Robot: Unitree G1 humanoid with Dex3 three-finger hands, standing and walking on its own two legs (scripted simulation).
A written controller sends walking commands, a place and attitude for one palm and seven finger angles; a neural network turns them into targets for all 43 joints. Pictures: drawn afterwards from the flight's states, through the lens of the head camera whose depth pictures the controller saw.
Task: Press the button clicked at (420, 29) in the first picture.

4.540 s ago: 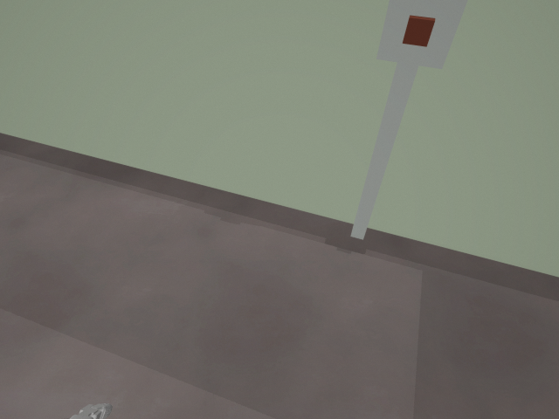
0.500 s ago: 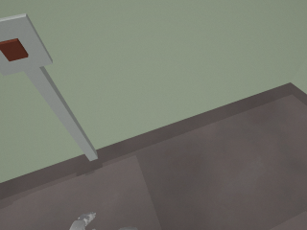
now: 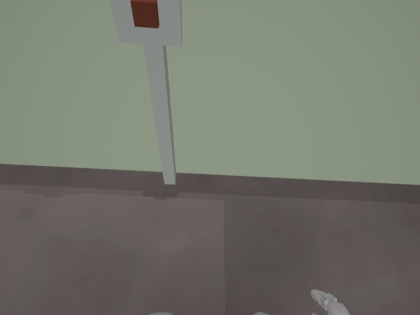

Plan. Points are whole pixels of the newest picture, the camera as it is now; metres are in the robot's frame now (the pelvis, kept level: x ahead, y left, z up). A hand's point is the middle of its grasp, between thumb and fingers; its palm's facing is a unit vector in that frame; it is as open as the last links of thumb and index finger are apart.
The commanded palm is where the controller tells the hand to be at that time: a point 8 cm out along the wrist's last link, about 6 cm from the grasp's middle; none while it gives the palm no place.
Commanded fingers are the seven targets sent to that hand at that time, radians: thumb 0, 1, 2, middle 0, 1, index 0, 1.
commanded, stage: take the last steps up to it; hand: left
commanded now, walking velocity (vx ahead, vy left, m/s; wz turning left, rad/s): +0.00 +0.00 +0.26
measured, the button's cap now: (145, 12) +0.76 +0.27 +0.16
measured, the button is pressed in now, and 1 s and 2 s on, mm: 0 0 0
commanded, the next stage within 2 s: come to a stop and stand still in 1.02 s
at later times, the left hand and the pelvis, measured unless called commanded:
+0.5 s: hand out of the picture +0.00 +0.13 -0.15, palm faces +0.17 -0.96 -0.20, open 7.3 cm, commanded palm none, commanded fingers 0.00 0.90 0.90 -0.20 -0.30 -0.20 -0.30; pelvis +0.05 -0.03 +0.02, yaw +7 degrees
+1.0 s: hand (105, 285) +0.18 +0.25 -0.16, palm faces +0.18 -0.97 -0.18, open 7.4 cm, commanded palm none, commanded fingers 0.00 0.90 0.90 -0.20 -0.30 -0.20 -0.30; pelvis +0.18 +0.07 +0.01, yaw +6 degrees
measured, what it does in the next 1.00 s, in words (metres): walks ahead: right foot, then left foot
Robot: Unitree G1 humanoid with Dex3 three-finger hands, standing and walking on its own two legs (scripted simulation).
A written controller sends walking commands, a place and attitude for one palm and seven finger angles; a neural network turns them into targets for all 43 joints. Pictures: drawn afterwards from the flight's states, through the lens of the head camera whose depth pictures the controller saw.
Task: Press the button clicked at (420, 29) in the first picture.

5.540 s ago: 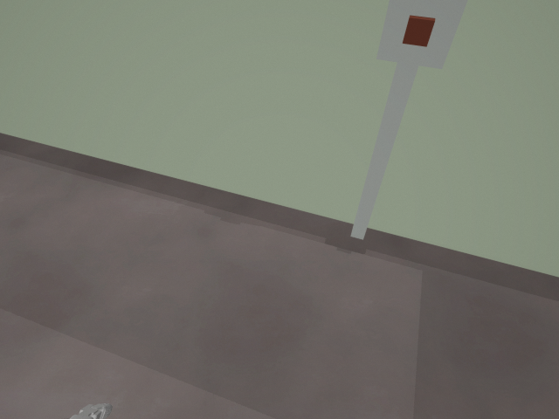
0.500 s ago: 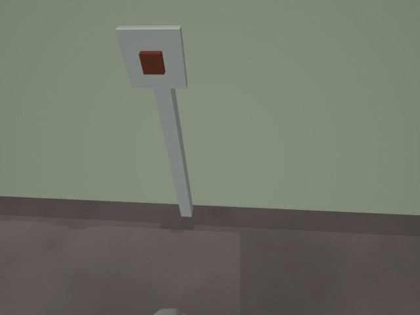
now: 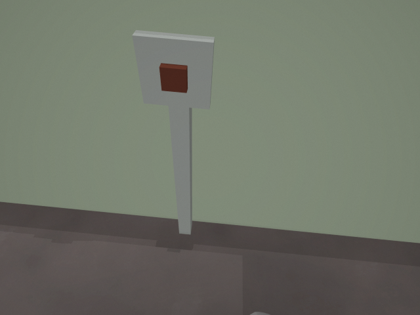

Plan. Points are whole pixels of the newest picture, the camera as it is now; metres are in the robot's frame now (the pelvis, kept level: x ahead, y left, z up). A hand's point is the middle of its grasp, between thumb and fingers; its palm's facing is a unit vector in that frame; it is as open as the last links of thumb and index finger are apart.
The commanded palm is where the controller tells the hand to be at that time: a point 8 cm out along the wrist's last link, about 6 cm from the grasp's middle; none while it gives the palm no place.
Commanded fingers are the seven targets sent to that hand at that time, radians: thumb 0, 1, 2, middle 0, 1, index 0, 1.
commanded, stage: take the last steps up to it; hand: left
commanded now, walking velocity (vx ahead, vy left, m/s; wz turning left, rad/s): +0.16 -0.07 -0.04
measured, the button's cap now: (174, 77) +0.60 +0.14 +0.15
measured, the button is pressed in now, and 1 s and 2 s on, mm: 0 0 0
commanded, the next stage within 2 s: come to a stop and stand still in 0.02 s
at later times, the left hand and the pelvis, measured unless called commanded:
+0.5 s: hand (140, 311) +0.17 +0.16 -0.17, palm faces +0.04 -0.97 -0.23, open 7.2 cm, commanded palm none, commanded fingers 0.00 0.90 0.90 -0.20 -0.30 -0.20 -0.30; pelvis +0.07 -0.02 -0.01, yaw +1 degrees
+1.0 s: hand out of the picture +0.03 +0.22 -0.18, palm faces +0.03 -0.98 -0.22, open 7.4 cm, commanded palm none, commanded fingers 0.00 0.90 0.90 -0.20 -0.30 -0.20 -0.30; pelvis +0.05 +0.04 +0.00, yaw -1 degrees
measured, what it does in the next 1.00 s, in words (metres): steps on the spot: right foot, then left foot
